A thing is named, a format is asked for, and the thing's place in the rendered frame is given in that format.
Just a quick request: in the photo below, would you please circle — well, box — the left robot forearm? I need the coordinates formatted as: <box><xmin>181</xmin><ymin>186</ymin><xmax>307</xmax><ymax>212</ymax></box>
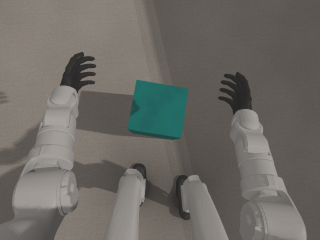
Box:
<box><xmin>12</xmin><ymin>85</ymin><xmax>79</xmax><ymax>215</ymax></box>

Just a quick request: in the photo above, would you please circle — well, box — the left robot shin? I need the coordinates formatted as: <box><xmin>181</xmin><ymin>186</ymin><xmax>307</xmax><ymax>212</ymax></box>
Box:
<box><xmin>118</xmin><ymin>168</ymin><xmax>142</xmax><ymax>186</ymax></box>

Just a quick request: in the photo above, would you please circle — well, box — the carton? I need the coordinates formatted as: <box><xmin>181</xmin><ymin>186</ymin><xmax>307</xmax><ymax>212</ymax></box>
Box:
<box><xmin>127</xmin><ymin>80</ymin><xmax>189</xmax><ymax>140</ymax></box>

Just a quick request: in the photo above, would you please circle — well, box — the right robot upper arm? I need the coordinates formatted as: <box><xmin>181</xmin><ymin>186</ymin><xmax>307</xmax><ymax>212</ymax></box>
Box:
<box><xmin>239</xmin><ymin>200</ymin><xmax>306</xmax><ymax>240</ymax></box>

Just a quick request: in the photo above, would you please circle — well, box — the left robot upper arm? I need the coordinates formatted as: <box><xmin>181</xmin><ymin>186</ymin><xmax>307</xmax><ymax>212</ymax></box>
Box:
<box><xmin>0</xmin><ymin>168</ymin><xmax>79</xmax><ymax>240</ymax></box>

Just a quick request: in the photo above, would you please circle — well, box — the left robot hand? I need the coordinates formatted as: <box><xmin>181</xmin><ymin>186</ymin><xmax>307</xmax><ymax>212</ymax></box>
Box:
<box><xmin>60</xmin><ymin>52</ymin><xmax>96</xmax><ymax>93</ymax></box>

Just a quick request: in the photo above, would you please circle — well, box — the left robot thigh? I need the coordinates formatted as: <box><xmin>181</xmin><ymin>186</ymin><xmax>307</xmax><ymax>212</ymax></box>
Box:
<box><xmin>103</xmin><ymin>174</ymin><xmax>146</xmax><ymax>240</ymax></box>

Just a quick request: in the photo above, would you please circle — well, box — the right robot forearm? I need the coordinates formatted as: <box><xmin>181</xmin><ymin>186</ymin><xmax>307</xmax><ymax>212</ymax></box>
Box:
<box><xmin>229</xmin><ymin>109</ymin><xmax>307</xmax><ymax>240</ymax></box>

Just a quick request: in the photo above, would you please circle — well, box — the right robot hand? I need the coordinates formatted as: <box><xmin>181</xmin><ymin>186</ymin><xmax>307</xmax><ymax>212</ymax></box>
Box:
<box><xmin>218</xmin><ymin>72</ymin><xmax>252</xmax><ymax>115</ymax></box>

